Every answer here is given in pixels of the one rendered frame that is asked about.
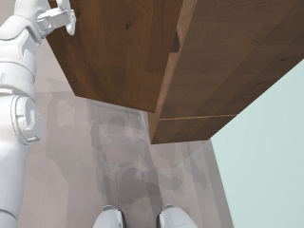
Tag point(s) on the cupboard door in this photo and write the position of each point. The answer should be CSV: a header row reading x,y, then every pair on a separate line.
x,y
119,51

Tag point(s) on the left robot forearm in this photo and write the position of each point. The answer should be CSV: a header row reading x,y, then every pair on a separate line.
x,y
19,42

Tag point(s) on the left robot upper arm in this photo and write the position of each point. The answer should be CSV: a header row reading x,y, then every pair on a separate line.
x,y
20,126

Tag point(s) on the robot left thigh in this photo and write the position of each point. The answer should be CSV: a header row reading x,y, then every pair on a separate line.
x,y
109,219

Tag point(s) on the left robot hand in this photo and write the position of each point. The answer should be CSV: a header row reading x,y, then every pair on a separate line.
x,y
44,18

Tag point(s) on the robot thigh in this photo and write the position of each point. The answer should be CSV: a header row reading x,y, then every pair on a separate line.
x,y
174,217
109,219

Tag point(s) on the robot right thigh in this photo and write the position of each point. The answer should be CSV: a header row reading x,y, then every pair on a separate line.
x,y
174,217

